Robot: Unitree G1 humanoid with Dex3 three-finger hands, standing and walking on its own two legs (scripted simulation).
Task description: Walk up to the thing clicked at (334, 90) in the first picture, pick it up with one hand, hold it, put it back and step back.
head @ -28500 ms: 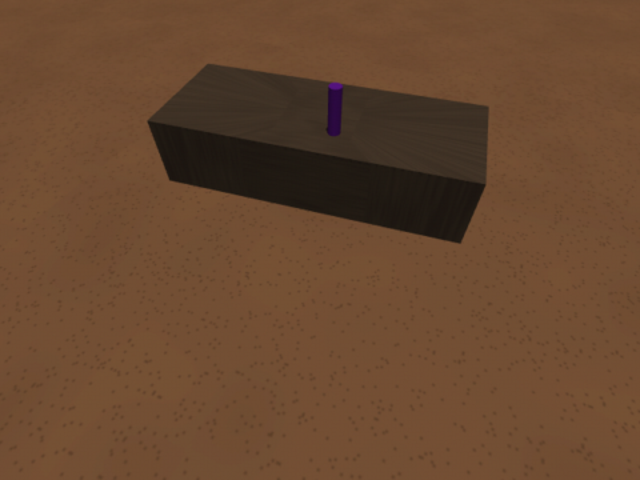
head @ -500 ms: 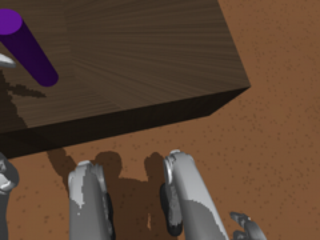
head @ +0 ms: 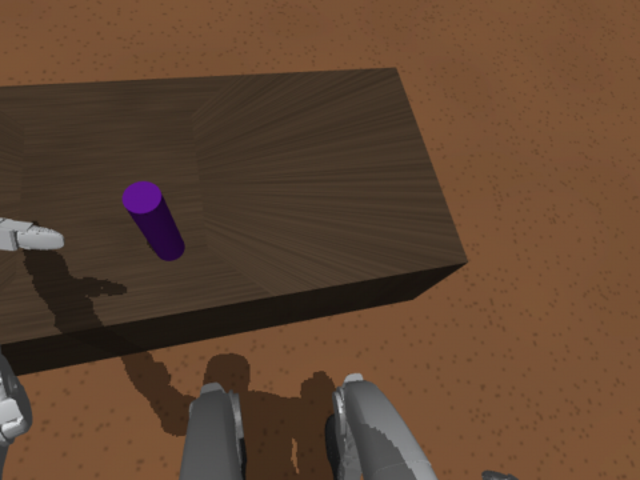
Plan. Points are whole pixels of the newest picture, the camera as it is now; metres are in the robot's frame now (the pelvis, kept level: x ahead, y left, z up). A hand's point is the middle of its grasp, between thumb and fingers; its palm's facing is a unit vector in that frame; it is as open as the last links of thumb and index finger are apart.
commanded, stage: home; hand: left
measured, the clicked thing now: (158, 226) +0.51 +0.20 -0.21
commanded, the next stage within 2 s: none
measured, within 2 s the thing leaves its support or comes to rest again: neither
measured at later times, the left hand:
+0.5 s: hand (80, 371) +0.26 +0.22 +0.01, palm faces +0.18 -0.93 -0.32, open 17.5 cm
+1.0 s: hand (122, 451) +0.19 +0.17 +0.03, palm faces +0.19 -0.94 -0.27, open 17.6 cm
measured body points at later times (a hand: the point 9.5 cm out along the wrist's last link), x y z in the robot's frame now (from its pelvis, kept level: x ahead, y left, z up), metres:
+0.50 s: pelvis +0.04 +0.00 +0.09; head +0.09 +0.01 +0.54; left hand +0.25 +0.27 +0.03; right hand +0.20 -0.24 +0.00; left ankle +0.05 +0.12 -0.60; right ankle +0.03 -0.14 -0.60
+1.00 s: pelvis +0.04 -0.02 +0.10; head +0.06 -0.02 +0.55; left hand +0.18 +0.22 +0.05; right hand +0.22 -0.25 +0.02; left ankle +0.05 +0.12 -0.60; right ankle +0.03 -0.14 -0.60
